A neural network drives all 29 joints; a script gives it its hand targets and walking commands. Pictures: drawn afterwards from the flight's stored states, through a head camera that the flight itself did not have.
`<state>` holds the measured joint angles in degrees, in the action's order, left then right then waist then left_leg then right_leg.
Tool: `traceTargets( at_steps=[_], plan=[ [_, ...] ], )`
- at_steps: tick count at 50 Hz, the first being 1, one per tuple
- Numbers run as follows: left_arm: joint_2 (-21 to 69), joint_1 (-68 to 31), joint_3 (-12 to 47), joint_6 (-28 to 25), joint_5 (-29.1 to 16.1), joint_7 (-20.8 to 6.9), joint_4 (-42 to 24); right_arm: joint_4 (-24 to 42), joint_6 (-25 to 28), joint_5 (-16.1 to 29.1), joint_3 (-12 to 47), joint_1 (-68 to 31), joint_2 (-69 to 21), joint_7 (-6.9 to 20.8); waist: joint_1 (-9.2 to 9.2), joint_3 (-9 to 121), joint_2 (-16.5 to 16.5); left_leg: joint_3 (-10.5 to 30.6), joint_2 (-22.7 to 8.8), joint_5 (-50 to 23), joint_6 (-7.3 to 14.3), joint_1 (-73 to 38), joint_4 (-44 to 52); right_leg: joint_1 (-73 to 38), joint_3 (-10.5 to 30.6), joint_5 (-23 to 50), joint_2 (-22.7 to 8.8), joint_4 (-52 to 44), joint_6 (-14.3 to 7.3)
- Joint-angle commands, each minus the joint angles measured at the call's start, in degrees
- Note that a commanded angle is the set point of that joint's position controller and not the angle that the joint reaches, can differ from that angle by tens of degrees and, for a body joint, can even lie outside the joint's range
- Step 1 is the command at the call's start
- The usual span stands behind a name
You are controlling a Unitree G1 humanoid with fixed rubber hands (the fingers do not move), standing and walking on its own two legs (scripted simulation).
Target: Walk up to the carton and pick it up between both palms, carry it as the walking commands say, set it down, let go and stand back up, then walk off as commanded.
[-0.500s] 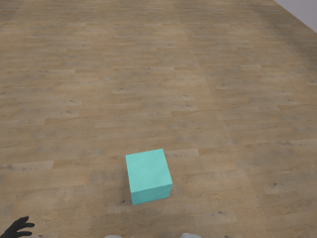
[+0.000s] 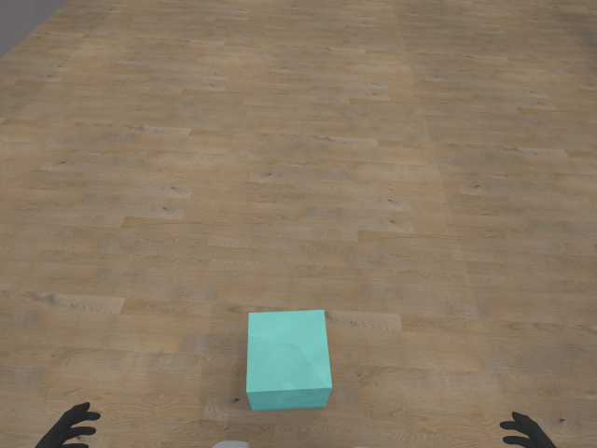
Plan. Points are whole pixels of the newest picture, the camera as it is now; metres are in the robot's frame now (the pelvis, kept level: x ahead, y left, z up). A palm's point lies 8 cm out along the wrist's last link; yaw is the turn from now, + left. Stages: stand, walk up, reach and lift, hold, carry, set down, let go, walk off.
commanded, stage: walk up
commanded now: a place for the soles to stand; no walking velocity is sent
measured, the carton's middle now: (287, 361) +0.43 +0.03 -0.64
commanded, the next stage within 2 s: none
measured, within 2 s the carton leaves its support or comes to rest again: neither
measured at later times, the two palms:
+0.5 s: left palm out of the picture +0.11 +0.35 -0.08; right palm (537, 434) +0.16 -0.31 -0.07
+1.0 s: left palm out of the picture +0.06 +0.33 -0.08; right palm (552, 439) +0.15 -0.33 -0.08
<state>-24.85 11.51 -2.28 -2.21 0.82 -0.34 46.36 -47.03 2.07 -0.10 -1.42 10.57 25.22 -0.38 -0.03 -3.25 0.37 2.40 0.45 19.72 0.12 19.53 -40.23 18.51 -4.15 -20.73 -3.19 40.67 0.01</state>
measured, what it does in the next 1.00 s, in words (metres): stands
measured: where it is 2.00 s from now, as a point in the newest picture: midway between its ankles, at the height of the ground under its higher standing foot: outside the picture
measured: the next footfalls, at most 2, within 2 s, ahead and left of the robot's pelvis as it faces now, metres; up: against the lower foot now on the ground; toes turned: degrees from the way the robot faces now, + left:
none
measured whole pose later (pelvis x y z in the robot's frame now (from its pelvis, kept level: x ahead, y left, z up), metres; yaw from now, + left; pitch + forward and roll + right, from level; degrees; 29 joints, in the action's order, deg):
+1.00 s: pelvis -0.01 -0.02 +0.01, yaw +9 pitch -1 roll -1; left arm -25.5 4.0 -3.8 1.8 1.1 -1.1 52.9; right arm -53.3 1.1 -0.2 -1.9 5.6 26.9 -1.0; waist -0.2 -5.9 -0.2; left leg 6.7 1.5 16.1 0.6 20.5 -37.0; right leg 15.7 -5.9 -19.3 -2.0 36.2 -0.8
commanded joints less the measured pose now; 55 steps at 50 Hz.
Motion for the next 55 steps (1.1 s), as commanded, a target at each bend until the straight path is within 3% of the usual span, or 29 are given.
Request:
traceTargets(
  at_steps=[1, 2, 4, 9, 16, 25, 35, 36, 38, 39, 40, 41, 42, 44, 45, 47, 49, 50, 52, 55],
  plan=[
    [-12.7, -3.2, -2.6, -0.5, -0.4, 0.8, -2.2, 0.5, 0.4, -0.3, -2.5, 0.5, 10.2, 0.0, 0.50, 4.2, 4.7, 3.8, -3.1, -14.7, 2.7, -4.2, 2.2, -0.2, 10.7, 17.8, -10.2, -11.1, -6.8],
    [-12.5, -3.6, -2.5, -0.5, -0.5, 1.0, -1.8, 0.1, 0.5, -0.4, -2.7, -0.1, 10.9, 0.0, 0.03, 5.3, 4.6, 4.7, -3.6, -19.7, 3.1, -4.4, 1.9, -1.6, 8.5, 18.9, -8.6, -9.9, -5.6],
    [-12.9, -4.2, -2.6, -0.4, -0.9, 1.1, -0.9, -0.6, 0.2, -0.2, -2.5, -1.3, 11.0, 0.1, -0.72, 7.3, 4.8, 4.0, -3.4, -23.7, 3.3, -3.5, 0.6, -5.2, 7.2, 19.8, -8.2, -9.4, -5.4],
    [-13.8, -6.3, -2.8, 0.4, -0.7, 1.2, 0.8, -2.3, -0.7, -0.1, -2.0, -2.9, 10.0, 0.1, -1.15, 5.5, 5.3, 1.4, -2.2, -17.0, 2.1, -0.2, -0.5, -7.9, 8.4, 20.9, -12.3, -11.6, -8.3],
    [-12.3, -9.7, -2.4, 0.9, -1.3, 1.0, 2.0, -3.7, -0.5, -0.6, -2.3, -4.3, 11.7, 0.3, -1.04, 6.9, 1.6, 6.1, -4.5, -27.2, 4.2, -4.4, 4.9, -7.2, 3.1, 13.2, -7.1, -9.3, -3.8],
    [-11.3, -10.3, -2.3, 1.1, -1.0, 0.5, 5.3, -4.6, -0.5, -0.6, -1.7, -6.8, 11.7, 0.1, -1.14, 6.3, -2.8, 10.3, -5.1, -20.0, 5.1, -1.2, 10.7, -9.8, 2.5, 5.5, -5.1, -11.7, -3.1],
    [-11.0, -10.1, -2.4, 0.8, -0.5, 0.1, 7.4, -5.3, -1.0, -0.5, -1.7, -7.9, 10.7, 0.5, -0.82, 5.2, -2.0, 8.8, -4.0, -17.4, 4.2, -1.8, 13.0, -10.8, 2.1, 3.6, -5.9, -16.5, -2.9],
    [-11.9, -12.5, -3.4, 2.6, 0.1, -0.2, 6.2, -5.5, -0.5, -0.4, -2.4, -6.0, 13.7, -0.6, 0.47, 2.4, 0.1, 11.9, -6.1, -23.3, 4.7, 0.1, 12.4, -8.3, 0.9, 7.2, -4.3, -11.4, -3.1],
    [-9.8, -10.3, -3.3, 3.9, -0.5, -0.7, 5.2, -4.7, -0.2, -0.8, -2.8, -4.4, 15.2, -1.6, -0.02, 6.2, -5.8, 21.1, -10.7, -25.9, 9.2, -2.8, 14.9, -5.6, 2.0, 3.1, -1.5, -4.1, -1.9],
    [-9.1, -9.3, -3.2, 4.2, -0.7, -0.8, 4.8, -4.0, -0.1, -0.9, -2.9, -5.0, 15.5, -1.8, -0.39, 6.3, -7.5, 23.7, -12.2, -25.1, 11.1, -3.5, 16.1, -3.4, 2.9, -1.3, 0.0, -2.7, -1.5],
    [-8.5, -7.3, -3.1, 4.3, -1.0, -0.8, 4.8, -3.2, -0.1, -0.9, -2.8, -6.8, 15.2, -1.9, -1.35, 6.8, -8.7, 23.8, -12.7, -25.9, 12.0, -4.9, 16.1, -2.1, 4.3, -2.8, 0.6, -2.8, -1.6],
    [-8.8, -5.9, -3.1, 4.0, -1.0, -0.6, 5.0, -2.7, 0.0, -0.7, -2.5, -8.2, 14.2, -1.9, -2.04, 7.6, -8.1, 21.8, -12.2, -27.0, 11.3, -4.9, 15.1, -3.6, 5.3, -1.0, 0.3, -5.1, -2.1],
    [-9.4, -5.7, -3.2, 3.6, -0.7, -0.4, 5.3, -2.5, -0.1, -0.4, -2.1, -8.5, 12.9, -1.7, -2.15, 7.9, -6.2, 19.3, -10.7, -26.0, 9.1, -2.5, 13.8, -6.8, 6.2, 3.6, -0.7, -8.5, -2.5],
    [-12.4, -8.2, -4.1, 3.1, 0.3, -0.5, 4.7, -2.7, -0.2, 0.0, -2.0, -7.8, 11.4, -1.4, -1.02, 6.6, -0.5, 11.0, -4.5, -16.4, 4.0, 2.6, 9.6, -9.5, 9.2, 7.4, -5.8, -14.4, -4.6],
    [-13.0, -9.2, -4.3, 3.0, 0.4, -0.6, 4.4, -3.1, -0.3, 0.2, -2.0, -7.4, 10.6, -1.3, -0.39, 6.4, 1.6, 6.7, -1.1, -13.3, 2.5, 1.4, 5.7, -8.4, 10.6, 8.9, -8.0, -16.6, -6.3],
    [-13.4, -10.6, -4.3, 3.3, 0.4, -0.6, 3.5, -4.0, -0.7, 0.4, -2.1, -5.1, 10.1, -1.1, 0.45, 5.5, 4.8, 2.2, 1.4, -7.6, 1.4, -1.0, 1.3, -5.3, 11.1, 8.6, -11.1, -18.0, -9.4],
    [-12.7, -11.5, -3.9, 3.4, 0.4, -0.5, 2.5, -4.6, -0.7, -0.1, -2.5, -3.1, 10.2, -0.6, 1.08, 3.8, 6.1, 1.5, 0.7, -2.7, 1.9, -3.8, 0.4, -0.9, 11.2, 8.3, -12.1, -17.2, -9.9],
    [-12.4, -11.1, -3.7, 3.4, 0.4, -0.4, 2.3, -4.5, -0.5, -0.5, -2.7, -3.0, 10.6, -0.4, 0.91, 3.0, 5.3, 2.4, -0.2, -5.6, 2.3, -4.8, 2.0, 0.3, 10.2, 8.4, -11.1, -15.6, -8.9],
    [-12.0, -10.9, -3.8, 3.9, 0.1, -0.3, 2.1, -4.1, -0.3, -0.6, -3.1, -3.4, 12.0, -0.5, 0.17, 2.8, 2.3, 7.6, -3.0, -12.3, 3.1, -1.9, 7.4, -1.7, 5.9, 2.3, -6.1, -11.9, -5.6],
    [-10.6, -9.3, -3.9, 4.2, -0.4, -0.7, 2.5, -3.7, 0.2, -1.4, -3.3, -4.3, 14.4, -0.9, -1.25, 4.9, -4.4, 18.7, -9.1, -12.1, 7.7, 1.8, 13.4, -5.3, 4.9, -1.2, -1.1, -4.8, -2.8]
  ],
)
